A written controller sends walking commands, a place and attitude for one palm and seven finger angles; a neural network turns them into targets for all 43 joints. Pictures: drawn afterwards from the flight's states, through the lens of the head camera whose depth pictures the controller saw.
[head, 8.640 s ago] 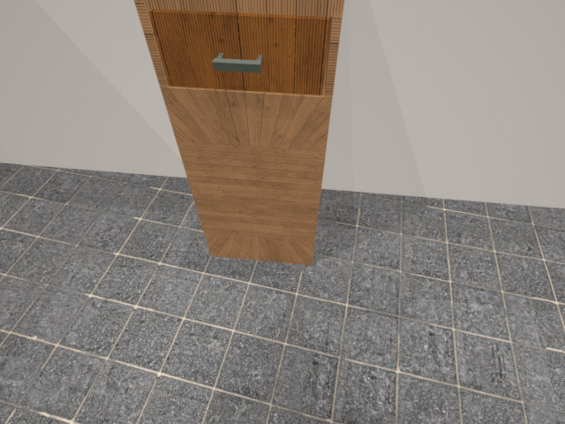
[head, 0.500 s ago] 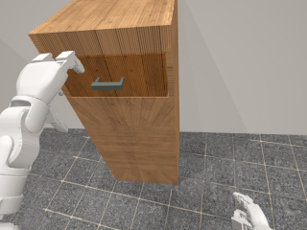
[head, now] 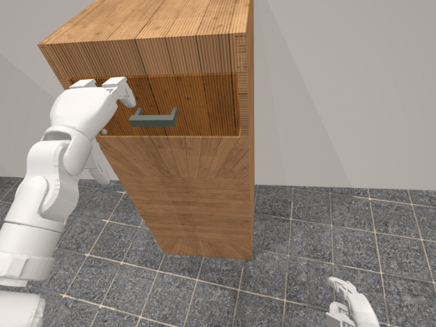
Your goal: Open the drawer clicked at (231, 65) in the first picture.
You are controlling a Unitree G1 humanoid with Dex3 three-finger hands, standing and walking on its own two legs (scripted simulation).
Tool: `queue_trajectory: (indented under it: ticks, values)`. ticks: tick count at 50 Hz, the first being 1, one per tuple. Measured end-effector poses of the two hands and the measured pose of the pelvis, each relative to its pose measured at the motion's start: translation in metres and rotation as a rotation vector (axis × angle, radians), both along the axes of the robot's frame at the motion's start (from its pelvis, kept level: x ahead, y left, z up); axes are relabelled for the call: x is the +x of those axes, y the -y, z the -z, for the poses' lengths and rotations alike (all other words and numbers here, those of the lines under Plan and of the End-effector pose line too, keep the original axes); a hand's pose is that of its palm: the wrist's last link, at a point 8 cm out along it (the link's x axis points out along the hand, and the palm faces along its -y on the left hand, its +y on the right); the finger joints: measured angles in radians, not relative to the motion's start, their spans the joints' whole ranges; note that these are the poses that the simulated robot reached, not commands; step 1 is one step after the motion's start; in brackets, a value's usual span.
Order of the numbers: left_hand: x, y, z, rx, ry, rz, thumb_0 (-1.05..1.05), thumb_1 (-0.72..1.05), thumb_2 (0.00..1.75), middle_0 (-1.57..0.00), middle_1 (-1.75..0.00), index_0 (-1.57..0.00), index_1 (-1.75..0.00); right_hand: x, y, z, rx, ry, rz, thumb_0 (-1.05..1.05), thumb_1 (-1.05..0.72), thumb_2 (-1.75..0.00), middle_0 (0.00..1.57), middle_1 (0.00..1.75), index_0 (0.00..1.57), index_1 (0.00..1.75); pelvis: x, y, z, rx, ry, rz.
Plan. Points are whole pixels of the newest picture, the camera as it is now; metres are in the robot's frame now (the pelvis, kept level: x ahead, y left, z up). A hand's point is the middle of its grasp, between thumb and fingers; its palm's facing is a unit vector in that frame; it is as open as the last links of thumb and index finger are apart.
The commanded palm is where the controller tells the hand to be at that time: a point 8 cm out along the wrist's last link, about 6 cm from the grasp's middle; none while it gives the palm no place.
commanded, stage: move the hooked fingers above the handle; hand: left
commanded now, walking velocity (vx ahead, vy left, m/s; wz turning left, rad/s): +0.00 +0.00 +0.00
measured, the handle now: (154, 116) +0.53 +0.23 +0.11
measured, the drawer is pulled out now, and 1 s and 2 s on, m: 0.00 0.00 0.00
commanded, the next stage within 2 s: none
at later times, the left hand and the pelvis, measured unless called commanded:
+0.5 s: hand (126, 136) +0.39 +0.22 +0.17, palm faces +0.02 -0.02 -1.00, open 13.9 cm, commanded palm +0.37 +0.23 +0.24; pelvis +0.02 +0.01 +0.00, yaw +0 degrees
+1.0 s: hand (146, 132) +0.43 +0.20 +0.14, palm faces -0.08 -0.02 -1.00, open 13.8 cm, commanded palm +0.43 +0.23 +0.22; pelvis +0.03 +0.01 +0.00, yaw +0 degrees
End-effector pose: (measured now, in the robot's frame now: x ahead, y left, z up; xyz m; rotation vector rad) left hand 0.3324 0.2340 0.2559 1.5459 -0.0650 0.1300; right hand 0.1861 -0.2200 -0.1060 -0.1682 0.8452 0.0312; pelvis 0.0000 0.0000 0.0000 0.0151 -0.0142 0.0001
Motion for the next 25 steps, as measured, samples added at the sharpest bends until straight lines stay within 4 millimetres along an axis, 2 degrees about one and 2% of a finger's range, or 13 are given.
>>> queue_trajectory:
  ticks: [5,8,11,15,19,22,25]
  values:
    - [0.008,0.023,0.018,0.006,-0.069,0.097,-0.01,-0.49,0.3,-0.32,-1.2,-0.31,-1.2,-0.004,0.002,0.003,0.0,-0.016,0.031,0.01,-0.91,-0.9,0.2,0.29,0.2,0.3,0.007,-0.005,0.0,0.001,-0.005,0.009]
    - [0.012,0.031,0.021,0.0,-0.064,0.157,-0.01,-0.49,0.3,-0.32,-1.2,-0.32,-1.2,-0.005,0.002,0.003,-0.003,-0.018,0.044,0.01,-0.91,-0.9,0.2,0.29,0.2,0.3,0.01,-0.006,0.0,0.001,-0.007,0.015]
    - [0.016,0.027,0.015,-0.004,-0.013,0.164,0.0,-0.49,0.3,-0.32,-1.2,-0.32,-1.2,-0.004,0.002,0.003,-0.004,-0.026,0.049,0.01,-0.91,-0.9,0.2,0.29,0.2,0.3,0.013,-0.006,-0.001,0.001,-0.011,0.018]
    - [0.023,0.008,0.004,-0.017,0.052,0.079,0.0,-0.49,0.3,-0.32,-1.2,-0.32,-1.2,-0.002,0.001,0.005,0.001,-0.049,0.04,0.01,-0.91,-0.9,0.2,0.29,0.2,0.3,0.015,-0.005,-0.001,0.0,-0.022,0.016]
    - [0.028,-0.006,0.005,-0.013,0.029,-0.02,0.0,-0.49,0.3,-0.32,-1.2,-0.32,-1.2,0.004,0.0,0.007,0.005,-0.066,0.024,0.01,-0.91,-0.9,0.2,0.29,0.2,0.3,0.016,-0.006,-0.001,-0.001,-0.033,0.007]
    - [0.031,-0.001,0.018,-0.004,-0.04,-0.026,-0.01,-0.49,0.3,-0.31,-1.2,-0.31,-1.2,0.011,-0.002,0.006,0.003,-0.061,0.016,0.01,-0.91,-0.9,0.2,0.29,0.2,0.3,0.018,-0.006,-0.001,-0.002,-0.037,-0.001]
    - [0.036,0.014,0.034,0.005,-0.106,0.038,-0.01,-0.49,0.3,-0.31,-1.2,-0.31,-1.2,0.017,-0.004,0.003,-0.004,-0.043,0.017,0.01,-0.91,-0.9,0.2,0.29,0.2,0.3,0.02,-0.007,-0.001,-0.002,-0.038,-0.005]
